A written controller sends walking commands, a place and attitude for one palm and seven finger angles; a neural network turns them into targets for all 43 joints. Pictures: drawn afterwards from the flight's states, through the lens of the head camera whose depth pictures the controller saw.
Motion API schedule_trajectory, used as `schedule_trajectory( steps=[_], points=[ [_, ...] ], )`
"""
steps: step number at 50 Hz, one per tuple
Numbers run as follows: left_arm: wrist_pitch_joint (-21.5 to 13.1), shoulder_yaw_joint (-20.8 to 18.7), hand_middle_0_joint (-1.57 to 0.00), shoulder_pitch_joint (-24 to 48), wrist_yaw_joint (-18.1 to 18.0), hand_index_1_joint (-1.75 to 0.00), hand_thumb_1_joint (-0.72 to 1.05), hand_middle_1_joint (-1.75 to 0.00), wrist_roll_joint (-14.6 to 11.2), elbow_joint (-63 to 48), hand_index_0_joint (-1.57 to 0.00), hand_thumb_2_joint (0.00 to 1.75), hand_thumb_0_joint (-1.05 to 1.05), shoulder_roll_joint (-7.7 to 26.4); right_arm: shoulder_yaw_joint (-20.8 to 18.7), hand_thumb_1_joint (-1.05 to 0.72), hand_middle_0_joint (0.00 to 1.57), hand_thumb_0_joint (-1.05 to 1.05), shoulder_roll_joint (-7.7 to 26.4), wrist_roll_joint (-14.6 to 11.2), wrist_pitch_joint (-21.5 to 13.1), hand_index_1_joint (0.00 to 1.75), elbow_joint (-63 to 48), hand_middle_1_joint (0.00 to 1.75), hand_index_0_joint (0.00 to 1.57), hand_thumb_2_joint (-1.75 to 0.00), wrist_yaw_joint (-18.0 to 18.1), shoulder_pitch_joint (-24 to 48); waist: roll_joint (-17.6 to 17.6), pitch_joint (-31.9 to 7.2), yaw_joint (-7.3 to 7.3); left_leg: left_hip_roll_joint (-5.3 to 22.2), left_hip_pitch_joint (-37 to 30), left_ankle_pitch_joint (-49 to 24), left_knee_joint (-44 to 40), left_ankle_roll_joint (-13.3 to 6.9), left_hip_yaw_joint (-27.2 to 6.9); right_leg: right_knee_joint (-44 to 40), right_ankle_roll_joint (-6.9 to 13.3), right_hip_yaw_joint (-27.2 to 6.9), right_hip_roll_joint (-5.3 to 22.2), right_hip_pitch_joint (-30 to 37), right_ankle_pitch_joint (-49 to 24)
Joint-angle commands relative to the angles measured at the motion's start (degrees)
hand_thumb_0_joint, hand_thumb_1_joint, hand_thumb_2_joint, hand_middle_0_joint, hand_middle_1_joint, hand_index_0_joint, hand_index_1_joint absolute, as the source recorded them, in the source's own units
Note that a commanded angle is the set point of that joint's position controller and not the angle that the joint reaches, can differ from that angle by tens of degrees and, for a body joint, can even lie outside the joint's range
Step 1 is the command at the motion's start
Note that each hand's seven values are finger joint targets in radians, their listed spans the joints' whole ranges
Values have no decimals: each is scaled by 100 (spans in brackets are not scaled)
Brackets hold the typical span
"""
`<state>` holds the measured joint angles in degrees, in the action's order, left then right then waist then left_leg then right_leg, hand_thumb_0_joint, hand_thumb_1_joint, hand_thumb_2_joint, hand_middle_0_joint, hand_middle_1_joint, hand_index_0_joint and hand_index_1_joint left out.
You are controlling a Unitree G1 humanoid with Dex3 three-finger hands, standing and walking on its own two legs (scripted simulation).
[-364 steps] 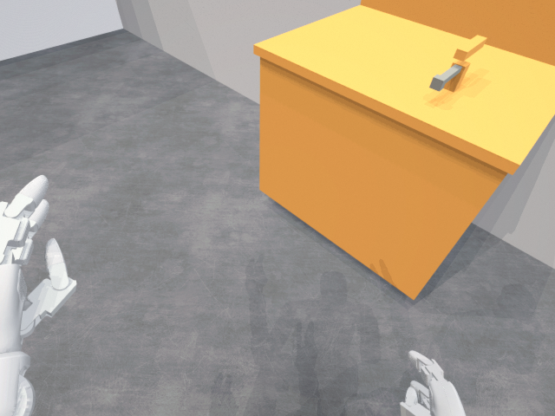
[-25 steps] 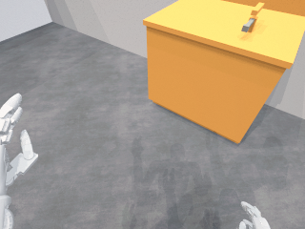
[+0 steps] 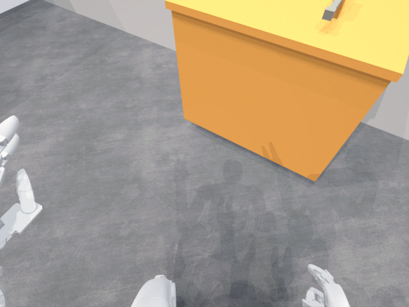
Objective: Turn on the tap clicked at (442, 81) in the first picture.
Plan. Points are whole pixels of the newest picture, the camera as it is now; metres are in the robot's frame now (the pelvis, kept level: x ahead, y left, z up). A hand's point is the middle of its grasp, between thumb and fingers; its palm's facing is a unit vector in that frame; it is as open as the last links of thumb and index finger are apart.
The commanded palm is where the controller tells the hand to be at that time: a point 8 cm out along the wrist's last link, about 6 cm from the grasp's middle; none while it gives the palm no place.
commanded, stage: walk to a spot facing it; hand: left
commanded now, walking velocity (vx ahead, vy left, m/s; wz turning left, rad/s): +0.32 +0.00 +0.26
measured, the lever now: (329, 13) +0.91 -0.35 +0.08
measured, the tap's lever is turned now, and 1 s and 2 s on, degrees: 0 0 0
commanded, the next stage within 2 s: turn to face it in 0.18 s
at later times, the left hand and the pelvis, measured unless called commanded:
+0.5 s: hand (75, 127) +0.35 +0.22 +0.18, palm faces +0.43 -0.76 -0.50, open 7.4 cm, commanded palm +0.30 +0.26 +0.18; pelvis +0.14 -0.02 -0.02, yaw -1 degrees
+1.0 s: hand (135, 90) +0.44 +0.14 +0.17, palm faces +0.12 -0.89 -0.45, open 7.4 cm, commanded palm +0.40 +0.20 +0.18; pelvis +0.16 -0.02 -0.01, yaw -18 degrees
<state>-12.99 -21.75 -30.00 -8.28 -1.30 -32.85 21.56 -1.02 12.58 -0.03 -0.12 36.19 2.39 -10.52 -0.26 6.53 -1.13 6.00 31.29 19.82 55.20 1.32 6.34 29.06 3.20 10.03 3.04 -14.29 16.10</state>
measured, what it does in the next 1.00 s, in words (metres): walks ahead, turning right: left foot, then right foot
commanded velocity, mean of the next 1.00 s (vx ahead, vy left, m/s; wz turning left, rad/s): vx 0.06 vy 0.00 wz -0.39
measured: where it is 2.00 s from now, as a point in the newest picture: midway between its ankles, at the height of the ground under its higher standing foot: outside the picture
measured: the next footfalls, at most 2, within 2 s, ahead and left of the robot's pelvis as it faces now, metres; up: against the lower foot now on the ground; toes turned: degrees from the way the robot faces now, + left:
left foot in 0.14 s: +0.18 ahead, +0.14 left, +0.00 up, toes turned +11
right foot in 0.44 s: +0.23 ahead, -0.12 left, +0.00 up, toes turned -10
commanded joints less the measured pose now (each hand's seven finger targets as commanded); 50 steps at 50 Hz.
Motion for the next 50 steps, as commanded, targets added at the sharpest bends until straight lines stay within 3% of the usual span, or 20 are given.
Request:
schedule_trajectory(
  steps=[1,5,6,7,8,9,11,15,21,22,24,26,28,30,35,38,39,42,46,50],
  points=[
    [-303,-870,-20,30,-320,-30,90,-30,-72,-1247,-20,90,0,1016,-163,-90,20,0,301,-8,-393,30,-1068,30,20,-90,85,461,-635,-1318,274,-100,-344,-272,-1646,-77,388,-818,609,-1010,1492,1324,-1840],
    [-329,-788,-20,345,-360,-30,90,-30,-44,-1318,-20,90,0,1023,-300,-90,20,0,414,0,-475,30,-1093,30,20,-90,188,114,-302,-1410,85,-402,-2009,-1072,-2792,-186,711,415,162,-489,1093,765,-1989],
    [-356,-685,-20,418,-339,-30,90,-30,-26,-1351,-20,90,0,980,-370,-90,20,0,521,-28,-504,30,-1107,30,20,-90,222,19,309,-1572,-34,-95,-2900,-1314,-3029,-401,95,1523,-76,-306,927,136,-1841],
    [-414,-788,-20,418,-355,-30,90,-30,-34,-1421,-20,90,0,1000,-398,-90,20,0,636,-18,-520,30,-1124,30,20,-90,199,79,1542,-1798,4,1105,-3745,-2255,-3260,-1028,-1774,2883,-407,-92,200,-1031,97],
    [-469,-747,-20,560,-336,-30,90,-30,-56,-1283,-20,90,0,1014,-334,-90,20,0,590,-46,-532,30,-1179,30,20,-90,130,149,1748,-1583,37,1854,-3744,-2939,-3557,-1570,-3142,3842,-412,-502,-128,-1809,1926],
    [-396,-802,-20,414,-213,-30,90,-30,-50,-665,-20,90,0,1133,-305,-90,20,0,630,-50,-525,30,-1038,30,20,-90,108,244,1454,-1350,43,2020,-3159,-1813,-3761,-1660,-3167,4202,-397,-930,169,-2063,1772],
    [-419,-965,-20,582,-145,-30,90,-30,-58,-1233,-20,90,0,1302,-334,-90,20,0,517,-86,-529,30,-997,30,20,-90,117,358,1169,-1139,88,1856,-2818,-1278,-3726,-1717,-2759,4066,-478,-1030,453,-2379,1442],
    [-426,-701,-20,108,-121,-30,90,-30,-110,-1598,-20,90,0,858,-256,-90,20,0,486,-100,-699,30,-993,30,20,-90,32,291,1494,-1261,170,1158,-1951,-1743,-3619,-1065,-799,2092,-522,-329,242,-1002,709],
    [-189,-558,-20,762,-132,-30,90,-30,-59,-642,-20,90,0,785,-133,-90,20,0,451,-85,-689,30,-1027,30,20,-90,144,303,722,-1256,161,935,-1699,-892,-2475,-379,221,10,-484,31,-137,320,-309],
    [-154,-528,-20,1041,-120,-30,90,-30,-6,-529,-20,90,0,857,-142,-90,20,0,410,-83,-666,30,-1016,30,20,-90,143,288,7,-1170,133,625,-1473,-418,-1598,-210,439,-316,-288,-680,268,359,-1023],
    [-15,-657,-20,1180,-104,-30,90,-30,-66,-156,-20,90,0,1018,-111,-90,20,0,321,-54,-662,30,-1085,30,20,-90,114,389,-2177,-1117,260,-312,3,1488,406,161,168,-964,559,-3413,1708,804,-2839],
    [-28,-558,-20,1315,-95,-30,90,-30,-73,-481,-20,90,0,996,-41,-90,20,0,295,-58,-549,30,-1025,30,20,-90,48,606,-1340,-1246,228,-62,348,1200,1199,246,-566,-716,800,-3450,1853,1089,-3309],
    [-127,-625,-20,870,-139,-30,90,-30,-73,-678,-20,90,0,972,51,-90,20,0,226,-4,-390,30,-964,30,20,-90,44,639,-820,-1522,219,-103,22,932,944,280,-471,-442,693,-2425,1481,1080,-3722],
    [-175,-656,-20,717,-149,-30,90,-30,-96,-1076,-20,90,0,998,24,-90,20,0,286,9,-289,30,-1054,30,20,-90,33,708,-766,-1632,200,-155,-265,696,304,291,-361,-492,647,-2134,1352,894,-3520],
    [-186,-1002,-20,111,-203,-30,90,-30,-165,-1530,-20,90,0,1176,-60,-90,20,0,371,-19,-152,30,-1314,30,20,-90,-35,675,-597,-1790,348,-276,-786,399,-1378,267,-194,-462,718,-2480,1221,758,-2708],
    [-138,-1029,-20,7,-209,-30,90,-30,-167,-1385,-20,90,0,1149,-131,-90,20,0,453,-73,-73,30,-1342,30,20,-90,-20,443,-332,-1905,215,-188,-1898,-564,-2768,210,-106,-38,317,-2377,909,341,-2375],
    [-140,-984,-20,146,-195,-30,90,-30,-161,-1452,-20,90,0,1124,-181,-90,20,0,531,-81,-59,30,-1377,30,20,-90,10,396,-59,-1859,161,120,-2398,-975,-3141,99,-240,289,102,-2228,668,-104,-1947],
    [-247,-943,-20,93,-95,-30,90,-30,-53,-1129,-20,90,0,1132,-226,-90,20,0,565,-24,-131,30,-1497,30,20,-90,51,395,2148,-1352,243,2165,-2926,-3830,-3496,-886,-1747,3057,-521,-957,-252,-1987,1684],
    [-176,-298,-20,793,5,-30,90,-30,-8,-1429,-20,90,0,784,-247,-90,20,0,666,-105,-245,30,-1473,30,20,-90,-169,268,1455,-968,155,1573,-2843,-4564,-2958,-500,-143,2531,-568,-528,-65,-1808,718],
    [-76,-415,-20,625,-5,-30,90,-30,-42,-1137,-20,90,0,896,-220,-90,20,0,706,-96,-361,30,-1496,30,20,-90,-202,139,1579,-816,109,1611,-2275,-3756,-3038,-367,196,1462,-616,-150,-210,-865,496]
  ],
)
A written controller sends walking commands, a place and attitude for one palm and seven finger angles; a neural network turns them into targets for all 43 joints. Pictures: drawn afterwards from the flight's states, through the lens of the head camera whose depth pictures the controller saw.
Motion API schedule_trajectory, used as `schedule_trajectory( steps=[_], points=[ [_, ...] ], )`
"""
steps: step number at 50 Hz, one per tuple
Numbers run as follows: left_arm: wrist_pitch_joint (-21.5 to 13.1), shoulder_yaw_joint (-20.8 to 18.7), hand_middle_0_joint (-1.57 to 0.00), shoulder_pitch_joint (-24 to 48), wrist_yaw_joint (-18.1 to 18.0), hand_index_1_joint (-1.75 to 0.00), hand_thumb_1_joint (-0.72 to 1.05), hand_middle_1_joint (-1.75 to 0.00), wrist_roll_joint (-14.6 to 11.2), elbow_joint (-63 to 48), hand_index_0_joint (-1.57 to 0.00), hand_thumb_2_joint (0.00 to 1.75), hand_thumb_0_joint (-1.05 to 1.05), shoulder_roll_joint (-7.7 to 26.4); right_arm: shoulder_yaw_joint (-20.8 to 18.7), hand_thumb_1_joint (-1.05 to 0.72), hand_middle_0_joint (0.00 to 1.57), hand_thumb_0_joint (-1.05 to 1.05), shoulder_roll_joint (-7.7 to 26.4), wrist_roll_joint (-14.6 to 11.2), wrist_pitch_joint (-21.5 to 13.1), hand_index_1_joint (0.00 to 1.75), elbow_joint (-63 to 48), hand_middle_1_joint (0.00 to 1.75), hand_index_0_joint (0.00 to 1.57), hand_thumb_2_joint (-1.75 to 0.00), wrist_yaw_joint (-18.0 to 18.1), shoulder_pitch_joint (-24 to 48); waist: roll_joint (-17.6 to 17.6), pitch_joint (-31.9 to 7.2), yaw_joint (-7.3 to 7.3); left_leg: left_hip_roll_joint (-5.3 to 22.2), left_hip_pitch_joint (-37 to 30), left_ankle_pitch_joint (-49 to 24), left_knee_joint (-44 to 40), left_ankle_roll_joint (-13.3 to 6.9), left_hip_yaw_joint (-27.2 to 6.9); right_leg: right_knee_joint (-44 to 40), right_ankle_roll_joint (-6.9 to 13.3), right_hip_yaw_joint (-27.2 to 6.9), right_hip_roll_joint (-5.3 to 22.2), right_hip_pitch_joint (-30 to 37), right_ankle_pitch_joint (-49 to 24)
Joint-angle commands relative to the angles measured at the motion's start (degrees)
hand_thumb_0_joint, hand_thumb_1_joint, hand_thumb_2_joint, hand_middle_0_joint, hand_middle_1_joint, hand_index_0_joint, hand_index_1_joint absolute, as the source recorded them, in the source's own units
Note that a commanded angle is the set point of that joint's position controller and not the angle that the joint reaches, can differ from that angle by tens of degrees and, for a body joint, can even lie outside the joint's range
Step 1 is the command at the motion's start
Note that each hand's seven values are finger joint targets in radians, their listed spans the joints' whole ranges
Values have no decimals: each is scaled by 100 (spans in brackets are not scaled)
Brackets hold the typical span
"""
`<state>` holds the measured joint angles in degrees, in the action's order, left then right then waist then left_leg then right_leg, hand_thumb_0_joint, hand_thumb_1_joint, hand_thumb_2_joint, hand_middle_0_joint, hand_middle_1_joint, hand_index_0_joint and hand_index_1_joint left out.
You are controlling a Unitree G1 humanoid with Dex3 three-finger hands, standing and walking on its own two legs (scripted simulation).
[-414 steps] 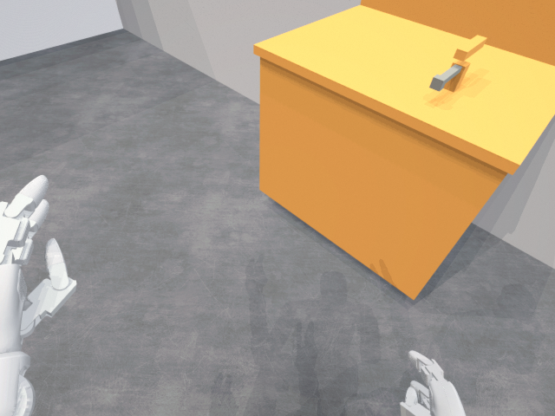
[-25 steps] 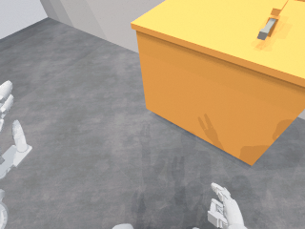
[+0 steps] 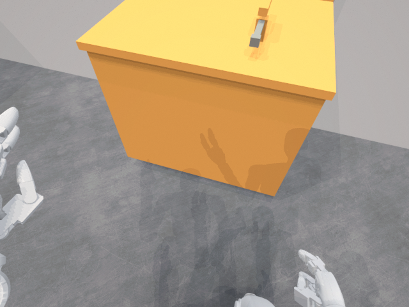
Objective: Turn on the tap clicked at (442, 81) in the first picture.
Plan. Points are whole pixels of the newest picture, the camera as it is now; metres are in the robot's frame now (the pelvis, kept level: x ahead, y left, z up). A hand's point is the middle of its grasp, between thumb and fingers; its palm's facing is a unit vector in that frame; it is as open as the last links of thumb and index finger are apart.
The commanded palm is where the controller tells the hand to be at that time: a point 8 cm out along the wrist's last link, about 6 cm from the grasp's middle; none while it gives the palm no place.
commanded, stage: turn to face it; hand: left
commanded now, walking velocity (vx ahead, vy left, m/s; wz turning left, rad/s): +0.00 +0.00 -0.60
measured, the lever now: (255, 40) +0.81 -0.08 +0.08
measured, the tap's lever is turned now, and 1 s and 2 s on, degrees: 0 0 0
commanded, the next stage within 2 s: take the last steps up to it in 0.92 s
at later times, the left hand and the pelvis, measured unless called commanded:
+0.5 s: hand (124, 208) +0.21 +0.13 +0.17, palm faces +0.15 -0.87 -0.48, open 7.4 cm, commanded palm +0.17 +0.18 +0.18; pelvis -0.06 -0.04 +0.00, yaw -16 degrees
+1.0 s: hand (191, 251) +0.17 +0.04 +0.17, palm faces -0.11 -0.86 -0.50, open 7.4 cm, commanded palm +0.13 +0.12 +0.18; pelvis -0.14 -0.04 -0.01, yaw -29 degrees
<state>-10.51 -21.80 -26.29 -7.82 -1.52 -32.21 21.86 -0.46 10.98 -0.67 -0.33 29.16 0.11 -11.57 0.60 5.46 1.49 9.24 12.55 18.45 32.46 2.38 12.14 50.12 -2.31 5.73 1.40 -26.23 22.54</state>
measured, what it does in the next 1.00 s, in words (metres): walks backwards, turning right: right foot, then left foot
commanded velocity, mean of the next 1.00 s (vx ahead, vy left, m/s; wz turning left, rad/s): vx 0.00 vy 0.00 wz -0.45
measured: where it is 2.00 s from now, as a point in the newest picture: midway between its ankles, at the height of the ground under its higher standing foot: outside the picture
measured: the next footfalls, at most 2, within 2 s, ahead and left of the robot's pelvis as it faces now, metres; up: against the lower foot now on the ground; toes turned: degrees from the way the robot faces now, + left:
right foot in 0.10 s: +0.07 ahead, -0.13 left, +0.00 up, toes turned -12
left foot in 0.60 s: -0.01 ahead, +0.10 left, +0.00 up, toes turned -14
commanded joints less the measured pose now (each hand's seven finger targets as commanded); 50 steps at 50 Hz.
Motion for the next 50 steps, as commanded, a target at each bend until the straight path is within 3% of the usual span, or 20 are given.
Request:
schedule_trajectory(
  steps=[1,4,5,6,7,8,11,19,27,29,30,31,33,36,41,42,44,45,47,50],
  points=[
    [-301,-526,-20,251,-64,-30,90,-30,-26,-1254,-20,90,0,993,-281,-90,20,0,874,-31,-357,30,-819,30,20,-90,48,222,1574,-761,-135,1271,-486,-3513,-640,-423,-295,-951,-52,356,-72,449,-180],
    [-273,-692,-20,142,-69,-30,90,-30,-52,-1324,-20,90,0,1077,-261,-90,20,0,835,-53,-386,30,-803,30,20,-90,1,151,1182,-1119,-64,1105,-170,-3095,530,-216,-152,-2117,67,316,-83,1648,-1172],
    [-291,-814,-20,156,-95,-30,90,-30,-10,-1313,-20,90,0,1239,-242,-90,20,0,747,-79,-364,30,-804,30,20,-90,-9,136,339,-1297,-59,736,397,-2157,1561,-36,44,-2347,331,-321,466,2298,-2681],
    [-291,-1061,-20,-170,-159,-30,90,-30,-25,-1058,-20,90,0,1456,-178,-90,20,0,562,-60,-348,30,-909,30,20,-90,28,287,-989,-1425,3,-76,1674,721,2745,204,-7,-2263,942,-2014,1426,2979,-5517],
    [-223,-1226,-20,-252,-184,-30,90,-30,-227,-1188,-20,90,0,1510,-237,-90,20,0,638,-106,-319,30,-907,30,20,-90,43,361,-1685,-1706,33,-360,2062,1839,3539,291,-828,-2463,1129,-2929,1789,2808,-5894],
    [-234,-1369,-20,-399,-203,-30,90,-30,-260,-1386,-20,90,0,1561,-184,-90,20,0,542,-57,-234,30,-835,30,20,-90,35,413,-1295,-1714,-6,-212,2208,1606,3882,304,-1295,-2458,1226,-2835,1870,2847,-5100],
    [-281,-1410,-20,-731,-219,-30,90,-30,-260,-1250,-20,90,0,1294,-70,-90,20,0,410,11,121,30,-588,30,20,-90,18,685,-502,-1741,-71,-241,2163,860,3783,356,-1308,-2500,1170,-2064,1378,2484,-3674],
    [-167,-962,-20,-532,-198,-30,90,-30,-258,-795,-20,90,0,1069,-236,-90,20,0,692,3,289,30,-565,30,20,-90,142,766,-814,-1465,23,-599,1423,725,2074,247,-1079,-3388,1104,-2575,1106,1473,-965],
    [-231,-604,-20,195,-175,-30,90,-30,-111,-1256,-20,90,0,1052,-223,-90,20,0,767,22,303,30,-665,30,20,-90,112,542,-550,-1483,-2,-819,-252,791,-282,-77,-855,-3608,802,-2833,809,629,30],
    [-350,-555,-20,464,-93,-30,90,-30,-104,-1330,-20,90,0,1032,-262,-90,20,0,883,80,234,30,-710,30,20,-90,144,427,250,-1176,-120,-41,-1000,1041,-1488,-505,-1458,-2741,389,-2326,165,-419,480],
    [-418,-625,-20,549,-49,-30,90,-30,-85,-1355,-20,90,0,1017,-291,-90,20,0,994,117,168,30,-794,30,20,-90,169,587,1433,-897,-71,1122,-929,1089,-2012,-965,-2529,-1132,113,-1394,-501,-942,218],
    [-459,-835,-20,772,-82,-30,90,-30,9,-1583,-20,90,0,1331,-260,-90,20,0,703,74,64,30,-792,30,20,-90,234,674,1906,-930,10,1886,-210,712,-2184,-1310,-2860,858,12,-826,-382,-833,346],
    [-415,-600,-20,438,-23,-30,90,-30,28,-1055,-20,90,0,911,-299,-90,20,0,674,26,-64,30,-775,30,20,-90,176,601,1324,-360,-34,1524,787,132,-1902,-1237,-1907,2082,-14,-862,-117,-618,219],
    [-355,-196,-20,569,-60,-30,90,-30,-5,-955,-20,90,0,587,-267,-90,20,0,769,-77,-250,30,-658,30,20,-90,110,407,1309,-327,-50,1092,209,-1624,-1288,-773,-846,394,-88,-232,15,-367,240],
    [-311,-306,-20,666,-89,-30,90,-30,49,-783,-20,90,0,777,-267,-90,20,0,860,-37,-515,30,-569,30,20,-90,92,230,1228,-830,-123,819,-23,-2414,-147,-352,-641,-2226,-37,328,-278,1341,-857],
    [-346,-368,-20,761,-93,-30,90,-30,53,-895,-20,90,0,834,-241,-90,20,0,811,-55,-537,30,-583,30,20,-90,70,260,981,-962,-117,697,266,-2053,264,-242,-606,-2574,70,123,-48,1862,-1407],
    [-476,-847,-20,553,-195,-30,90,-30,58,-854,-20,90,0,1338,-143,-90,20,0,514,-47,-520,30,-612,30,20,-90,87,338,-845,-1313,-106,-244,1553,668,1827,148,-347,-2419,872,-1780,1455,2710,-4879],
    [-391,-1025,-20,134,-189,-30,90,-30,-88,-739,-20,90,0,1372,-266,-90,20,0,589,-108,-460,30,-640,30,20,-90,128,463,-1796,-1624,78,-467,1766,1579,2789,128,-835,-2635,1151,-2596,1794,2607,-5002],
    [-381,-1207,-20,-424,-196,-30,90,-30,-148,-1138,-20,90,0,1387,-117,-90,20,0,425,-59,-291,30,-618,30,20,-90,119,633,-1052,-1705,7,-345,1893,1317,3251,110,-1340,-2551,1318,-2363,1787,2477,-3932],
    [-469,-1230,-20,-603,-212,-30,90,-30,-164,-1407,-20,90,0,1230,-90,-90,20,0,445,7,-167,30,-496,30,20,-90,167,733,-735,-1582,-76,-444,1211,945,2226,77,-1064,-2826,1196,-1830,1434,1620,-2561]
  ],
)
